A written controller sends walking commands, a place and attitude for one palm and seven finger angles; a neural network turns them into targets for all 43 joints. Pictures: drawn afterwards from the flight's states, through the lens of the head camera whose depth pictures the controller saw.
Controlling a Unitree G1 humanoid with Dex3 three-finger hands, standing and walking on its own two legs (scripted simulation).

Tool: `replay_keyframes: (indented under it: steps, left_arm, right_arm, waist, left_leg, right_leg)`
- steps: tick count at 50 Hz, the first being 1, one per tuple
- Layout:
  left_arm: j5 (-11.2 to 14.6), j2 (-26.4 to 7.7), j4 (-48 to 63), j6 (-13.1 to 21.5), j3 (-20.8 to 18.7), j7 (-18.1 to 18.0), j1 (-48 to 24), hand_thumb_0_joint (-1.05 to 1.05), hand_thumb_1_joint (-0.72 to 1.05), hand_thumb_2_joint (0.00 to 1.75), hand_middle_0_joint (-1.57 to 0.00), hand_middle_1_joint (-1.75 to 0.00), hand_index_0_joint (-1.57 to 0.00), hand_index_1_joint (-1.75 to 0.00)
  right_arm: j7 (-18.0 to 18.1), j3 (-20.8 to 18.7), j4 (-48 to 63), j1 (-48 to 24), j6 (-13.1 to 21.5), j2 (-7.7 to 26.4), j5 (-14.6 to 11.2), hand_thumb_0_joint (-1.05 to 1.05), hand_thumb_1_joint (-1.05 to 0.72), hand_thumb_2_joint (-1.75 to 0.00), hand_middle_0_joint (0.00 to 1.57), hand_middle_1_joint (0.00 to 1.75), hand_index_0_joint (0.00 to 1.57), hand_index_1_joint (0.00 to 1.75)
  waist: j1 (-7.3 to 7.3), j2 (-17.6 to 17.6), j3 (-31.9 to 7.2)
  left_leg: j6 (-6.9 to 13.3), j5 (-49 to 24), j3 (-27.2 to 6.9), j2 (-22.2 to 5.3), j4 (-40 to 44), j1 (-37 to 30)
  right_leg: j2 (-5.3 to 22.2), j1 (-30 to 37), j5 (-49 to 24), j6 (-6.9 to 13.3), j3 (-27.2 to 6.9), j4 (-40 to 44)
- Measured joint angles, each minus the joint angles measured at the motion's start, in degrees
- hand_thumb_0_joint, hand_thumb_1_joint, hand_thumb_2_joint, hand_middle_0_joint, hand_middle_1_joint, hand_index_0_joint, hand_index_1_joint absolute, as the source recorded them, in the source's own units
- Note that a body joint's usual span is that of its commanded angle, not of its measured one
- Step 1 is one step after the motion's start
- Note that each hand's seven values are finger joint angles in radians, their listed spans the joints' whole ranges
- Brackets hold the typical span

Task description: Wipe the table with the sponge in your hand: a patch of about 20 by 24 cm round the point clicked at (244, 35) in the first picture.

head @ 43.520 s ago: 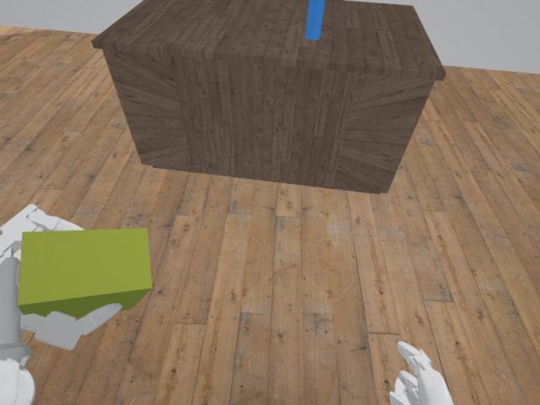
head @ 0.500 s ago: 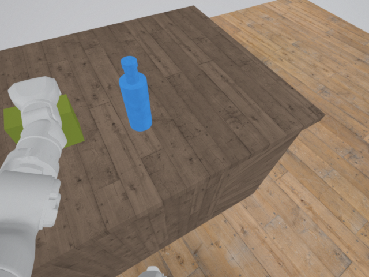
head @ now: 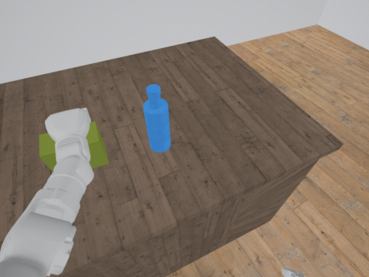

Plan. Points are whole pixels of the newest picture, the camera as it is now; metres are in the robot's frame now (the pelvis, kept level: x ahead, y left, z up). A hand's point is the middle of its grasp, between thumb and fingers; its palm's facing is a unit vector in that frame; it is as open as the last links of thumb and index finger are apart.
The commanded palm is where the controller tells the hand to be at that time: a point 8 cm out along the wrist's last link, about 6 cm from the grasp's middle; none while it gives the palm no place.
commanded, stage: wipe back along the third lane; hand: left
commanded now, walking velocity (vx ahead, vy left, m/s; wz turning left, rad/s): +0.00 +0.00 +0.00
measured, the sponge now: (79, 154) +0.40 +0.30 +0.01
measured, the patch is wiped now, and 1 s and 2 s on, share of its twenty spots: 1.00 1.00 1.00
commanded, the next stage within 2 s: slide back across to the middle lane in 1.16 s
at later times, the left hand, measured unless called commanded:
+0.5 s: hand (78, 161) +0.35 +0.26 +0.06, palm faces +0.03 -0.02 -1.00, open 10.2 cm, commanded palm +0.30 +0.24 +0.08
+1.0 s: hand (86, 180) +0.30 +0.23 +0.06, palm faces +0.03 -0.02 -1.00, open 10.2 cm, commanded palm +0.25 +0.20 +0.08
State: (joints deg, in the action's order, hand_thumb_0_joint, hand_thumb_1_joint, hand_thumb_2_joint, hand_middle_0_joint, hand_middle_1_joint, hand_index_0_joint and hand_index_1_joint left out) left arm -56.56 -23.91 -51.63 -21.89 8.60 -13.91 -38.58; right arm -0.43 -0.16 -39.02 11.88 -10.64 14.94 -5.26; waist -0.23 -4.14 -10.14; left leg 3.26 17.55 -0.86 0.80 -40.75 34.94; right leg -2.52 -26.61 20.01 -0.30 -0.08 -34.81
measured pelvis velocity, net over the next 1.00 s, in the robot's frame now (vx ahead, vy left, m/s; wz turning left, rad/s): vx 0.00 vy -0.03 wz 0.02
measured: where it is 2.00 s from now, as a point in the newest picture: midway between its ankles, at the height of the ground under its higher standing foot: outside the picture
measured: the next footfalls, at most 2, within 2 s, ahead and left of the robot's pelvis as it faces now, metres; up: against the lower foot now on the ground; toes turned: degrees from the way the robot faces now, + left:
none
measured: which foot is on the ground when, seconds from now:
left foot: down 0.00-1.00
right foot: down 0.00-1.00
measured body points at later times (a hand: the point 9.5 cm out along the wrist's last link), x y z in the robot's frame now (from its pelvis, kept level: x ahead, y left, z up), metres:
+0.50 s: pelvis +0.02 -0.01 +0.01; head +0.02 -0.03 +0.46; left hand +0.34 +0.26 +0.12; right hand +0.24 -0.22 -0.09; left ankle +0.02 +0.08 -0.72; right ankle -0.04 -0.14 -0.72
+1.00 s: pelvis +0.00 -0.03 +0.01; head -0.02 -0.07 +0.46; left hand +0.29 +0.22 +0.12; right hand +0.20 -0.25 -0.09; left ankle +0.02 +0.08 -0.72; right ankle -0.04 -0.14 -0.72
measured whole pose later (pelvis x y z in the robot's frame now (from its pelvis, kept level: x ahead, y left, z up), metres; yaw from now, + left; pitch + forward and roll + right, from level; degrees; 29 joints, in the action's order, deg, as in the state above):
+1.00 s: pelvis +0.00 -0.03 +0.01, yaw +1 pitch +3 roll -1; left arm -56.9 -18.8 -17.6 -30.4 13.1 -11.1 -10.3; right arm -0.2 1.4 -36.8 5.6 -10.4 16.1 -6.1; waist 3.4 -5.8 -7.7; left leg 1.1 16.1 -1.5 0.8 -36.1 23.5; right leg -2.6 -16.7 20.5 1.8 0.5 -33.7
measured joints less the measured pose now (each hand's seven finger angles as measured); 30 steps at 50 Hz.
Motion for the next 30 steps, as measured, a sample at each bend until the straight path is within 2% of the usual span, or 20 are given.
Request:
replay_keyframes:
  steps: [8, 15, 30]
  left_arm:
    - [0.4, 2.1, 11.2, -2.9, 1.9, 1.0, 8.1, 0.00, -0.53, 1.07, -0.69, -1.39, -0.69, -1.46]
    - [0.3, 2.9, 20.4, -5.2, 2.6, 2.2, 14.5, 0.00, -0.52, 1.07, -0.69, -1.39, -0.69, -1.46]
    - [-0.5, 4.1, 31.6, -8.2, 3.4, 3.2, 23.4, 0.01, -0.52, 1.06, -0.68, -1.39, -0.69, -1.45]
  right_arm:
    - [0.0, 0.5, 2.1, -4.0, -0.9, 0.4, -0.4, 0.00, -0.91, -0.90, 0.19, 0.30, 0.20, 0.30]
    - [-0.3, 1.2, 3.3, -6.5, -0.8, 0.4, -0.5, 0.00, -0.91, -0.90, 0.19, 0.30, 0.20, 0.30]
    - [-0.4, 2.1, 3.4, -7.6, -0.3, 0.4, -0.6, 0.01, -0.91, -0.90, 0.19, 0.30, 0.20, 0.30]
  waist:
    - [1.95, -0.1, 0.3]
    - [3.03, -0.2, 1.0]
    - [3.75, -0.9, 2.4]
  left_leg:
    - [0.0, 0.4, -0.3, 0.6, 2.0, -4.3]
    - [-0.2, 0.5, -0.5, 0.9, 3.2, -7.0]
    - [-0.9, -0.2, -0.7, 0.7, 4.1, -9.6]
  right_leg:
    - [0.6, 4.6, 0.4, 0.0, 0.2, 2.2]
    - [0.9, 7.3, 0.6, 0.2, 0.5, 3.3]
    - [0.7, 9.3, 0.7, 0.9, 0.7, 2.9]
